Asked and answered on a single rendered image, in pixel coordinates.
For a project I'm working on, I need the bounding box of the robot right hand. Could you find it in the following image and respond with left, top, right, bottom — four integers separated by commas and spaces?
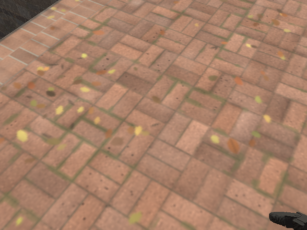
269, 212, 307, 230

